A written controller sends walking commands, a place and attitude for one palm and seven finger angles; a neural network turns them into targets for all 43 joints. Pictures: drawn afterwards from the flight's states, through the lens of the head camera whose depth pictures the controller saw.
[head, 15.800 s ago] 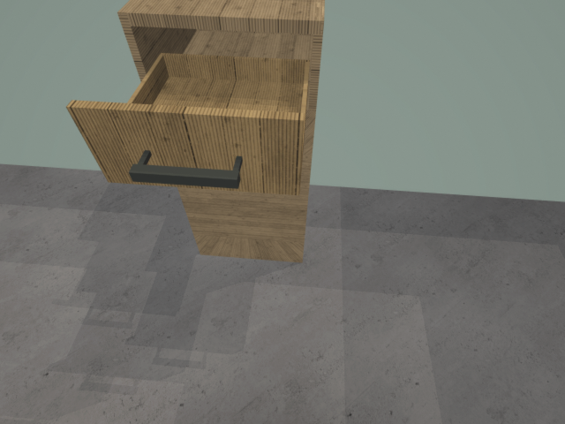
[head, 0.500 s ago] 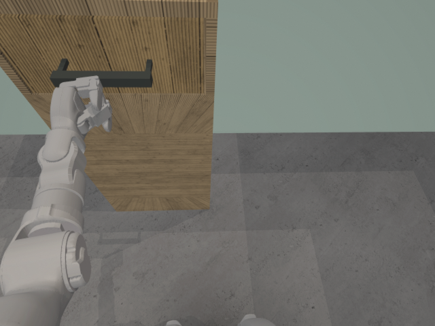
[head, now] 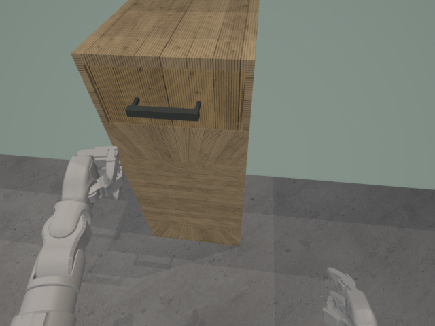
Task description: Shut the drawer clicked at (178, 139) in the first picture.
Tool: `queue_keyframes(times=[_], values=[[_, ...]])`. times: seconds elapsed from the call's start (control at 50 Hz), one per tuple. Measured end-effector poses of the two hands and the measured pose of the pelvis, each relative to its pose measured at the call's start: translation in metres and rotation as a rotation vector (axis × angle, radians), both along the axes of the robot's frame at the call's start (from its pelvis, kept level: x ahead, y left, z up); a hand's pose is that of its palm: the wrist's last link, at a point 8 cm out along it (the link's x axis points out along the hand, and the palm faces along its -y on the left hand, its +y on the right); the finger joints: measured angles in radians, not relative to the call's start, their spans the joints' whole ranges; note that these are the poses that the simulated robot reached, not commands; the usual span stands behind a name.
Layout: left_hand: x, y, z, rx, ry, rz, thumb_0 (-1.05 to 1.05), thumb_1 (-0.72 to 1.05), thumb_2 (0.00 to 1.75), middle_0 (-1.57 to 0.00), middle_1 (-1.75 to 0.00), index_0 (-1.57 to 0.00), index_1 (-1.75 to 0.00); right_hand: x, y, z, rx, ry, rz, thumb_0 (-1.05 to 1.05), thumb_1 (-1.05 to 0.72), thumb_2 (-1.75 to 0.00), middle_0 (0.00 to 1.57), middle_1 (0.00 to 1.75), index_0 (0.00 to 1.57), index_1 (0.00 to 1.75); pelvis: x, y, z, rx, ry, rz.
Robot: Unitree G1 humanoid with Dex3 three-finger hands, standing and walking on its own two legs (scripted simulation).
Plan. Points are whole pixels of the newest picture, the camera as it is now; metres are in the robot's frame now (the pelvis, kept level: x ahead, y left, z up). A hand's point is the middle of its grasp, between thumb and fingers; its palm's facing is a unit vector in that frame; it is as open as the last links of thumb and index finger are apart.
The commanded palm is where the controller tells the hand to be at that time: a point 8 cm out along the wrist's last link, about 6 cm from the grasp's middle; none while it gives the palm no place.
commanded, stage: draw the hand back to the body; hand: left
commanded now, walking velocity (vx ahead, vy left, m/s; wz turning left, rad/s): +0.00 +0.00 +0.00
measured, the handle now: (164, 107) +0.60 +0.18 +0.07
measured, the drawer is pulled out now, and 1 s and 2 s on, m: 0.00 0.00 0.00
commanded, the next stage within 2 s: step back with the hand held close in 0.78 s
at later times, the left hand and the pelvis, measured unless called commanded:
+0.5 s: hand (66, 231) +0.21 +0.22 +0.15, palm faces +0.33 -0.87 -0.37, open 3.2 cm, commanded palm +0.16 +0.27 +0.18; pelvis +0.00 +0.00 +0.01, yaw -1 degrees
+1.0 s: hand (42, 239) +0.19 +0.24 +0.17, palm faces +0.38 -0.82 -0.43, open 3.2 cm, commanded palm +0.14 +0.27 +0.18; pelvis +0.00 -0.01 +0.01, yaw -1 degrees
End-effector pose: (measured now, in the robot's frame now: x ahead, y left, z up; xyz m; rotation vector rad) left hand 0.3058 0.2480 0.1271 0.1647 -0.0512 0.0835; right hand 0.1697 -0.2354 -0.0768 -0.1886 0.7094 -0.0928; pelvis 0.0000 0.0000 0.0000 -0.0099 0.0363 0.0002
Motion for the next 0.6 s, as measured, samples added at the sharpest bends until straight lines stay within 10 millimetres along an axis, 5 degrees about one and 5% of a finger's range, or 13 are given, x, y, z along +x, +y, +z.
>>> queue_keyframes(times=[0.22,0.6], values=[[-0.066,0.01,0.014,0.117,-0.026,0.199,0.01,0.89,0.9,-1.4,-1.6,-1.4,-1.6,-0.004,0.012,0.002,0.022,0.026,0.034,0.01,-0.91,-0.9,0.2,0.3,0.2,0.3,-0.003,-0.004,0.01,0.005,-0.083,-0.007],[-0.155,0.019,0.052,0.279,-0.079,0.271,0.01,0.89,0.9,-1.41,-1.6,-1.41,-1.6,0.0,0.004,0.003,0.026,-0.021,0.025,0.01,-0.91,-0.9,0.2,0.3,0.2,0.3,0.002,-0.006,0.011,0.001,-0.111,-0.013]])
